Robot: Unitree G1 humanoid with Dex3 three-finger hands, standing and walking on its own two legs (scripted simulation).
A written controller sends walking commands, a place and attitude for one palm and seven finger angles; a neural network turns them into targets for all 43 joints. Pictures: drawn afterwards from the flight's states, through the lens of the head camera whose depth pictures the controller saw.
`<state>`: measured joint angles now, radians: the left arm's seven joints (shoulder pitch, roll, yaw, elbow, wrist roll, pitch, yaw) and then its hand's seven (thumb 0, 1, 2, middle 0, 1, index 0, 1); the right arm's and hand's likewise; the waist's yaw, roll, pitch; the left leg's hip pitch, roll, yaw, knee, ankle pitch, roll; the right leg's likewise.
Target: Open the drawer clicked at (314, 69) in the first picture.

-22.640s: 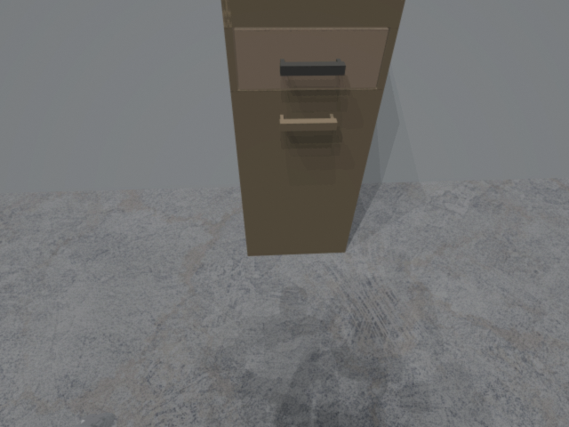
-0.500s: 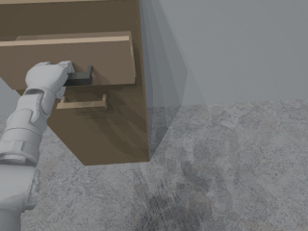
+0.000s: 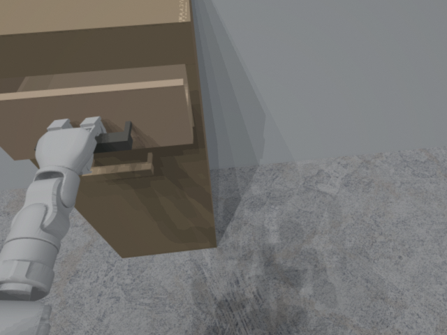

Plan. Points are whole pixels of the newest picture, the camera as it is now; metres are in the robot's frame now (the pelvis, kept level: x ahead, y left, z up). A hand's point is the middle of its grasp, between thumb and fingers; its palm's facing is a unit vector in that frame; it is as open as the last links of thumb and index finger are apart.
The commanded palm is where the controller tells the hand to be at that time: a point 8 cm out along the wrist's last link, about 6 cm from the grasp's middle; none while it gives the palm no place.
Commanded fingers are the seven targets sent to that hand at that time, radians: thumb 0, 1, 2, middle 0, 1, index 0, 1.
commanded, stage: pull the drawer open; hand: left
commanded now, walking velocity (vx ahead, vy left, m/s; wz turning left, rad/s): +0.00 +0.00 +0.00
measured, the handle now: (87, 136) +0.46 +0.26 +0.10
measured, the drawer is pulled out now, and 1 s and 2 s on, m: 0.06 0.17 0.30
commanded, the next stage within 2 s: none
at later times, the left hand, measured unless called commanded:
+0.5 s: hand (79, 172) +0.39 +0.27 +0.08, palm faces -0.08 -0.02 -1.00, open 5.8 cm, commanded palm +0.35 +0.26 +0.14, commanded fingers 0.00 0.90 0.90 -0.40 -1.35 -0.40 -1.35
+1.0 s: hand (69, 218) +0.30 +0.25 +0.08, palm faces +0.03 -0.07 -1.00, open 5.7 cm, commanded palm +0.25 +0.26 +0.14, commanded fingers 0.00 0.90 0.90 -0.40 -1.35 -0.40 -1.35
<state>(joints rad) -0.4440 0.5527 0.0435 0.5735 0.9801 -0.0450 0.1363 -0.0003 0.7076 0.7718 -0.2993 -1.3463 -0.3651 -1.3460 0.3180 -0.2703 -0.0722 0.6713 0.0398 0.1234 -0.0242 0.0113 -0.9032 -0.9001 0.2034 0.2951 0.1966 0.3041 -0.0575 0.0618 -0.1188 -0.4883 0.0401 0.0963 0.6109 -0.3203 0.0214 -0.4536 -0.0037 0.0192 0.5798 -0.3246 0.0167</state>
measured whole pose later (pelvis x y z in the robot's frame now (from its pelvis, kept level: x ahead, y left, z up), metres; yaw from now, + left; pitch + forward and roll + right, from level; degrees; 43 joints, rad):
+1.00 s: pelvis +0.01 -0.01 +0.01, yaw +1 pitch +6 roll +0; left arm 0.06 0.50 0.02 0.02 0.90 0.05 0.11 0.02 0.70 0.75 -0.28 -1.35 -0.40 -1.35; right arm 0.13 -0.27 -0.04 0.62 0.02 0.07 -0.03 0.01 -0.90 -0.90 0.20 0.29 0.19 0.30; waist 0.02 0.08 -0.09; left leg -0.34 0.03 0.08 0.55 -0.31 0.01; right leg -0.31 -0.01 0.00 0.55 -0.34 0.01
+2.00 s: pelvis +0.00 -0.01 +0.00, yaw +1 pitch +4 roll +0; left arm 0.61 0.51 0.06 -0.40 0.89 0.03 0.23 0.01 0.67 0.74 -0.32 -1.32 -0.40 -1.32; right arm 0.11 -0.25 0.00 0.59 -0.01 0.08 -0.02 0.01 -0.90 -0.90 0.20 0.30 0.20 0.30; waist 0.07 0.08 -0.07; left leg -0.32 0.04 0.07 0.59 -0.33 0.00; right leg -0.29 0.00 0.00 0.58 -0.36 0.00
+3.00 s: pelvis -0.02 -0.01 +0.01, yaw +3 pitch +1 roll +0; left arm 0.34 0.44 -0.03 -0.26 0.98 0.03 0.15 0.00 -0.48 0.30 -0.29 -1.19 -0.32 -1.20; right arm 0.10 -0.23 0.01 0.66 -0.02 0.06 -0.02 0.01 -0.90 -0.90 0.20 0.30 0.20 0.30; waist 0.11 0.09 -0.02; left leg -0.29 0.01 0.04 0.54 -0.27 0.00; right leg -0.24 -0.02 -0.03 0.54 -0.31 0.00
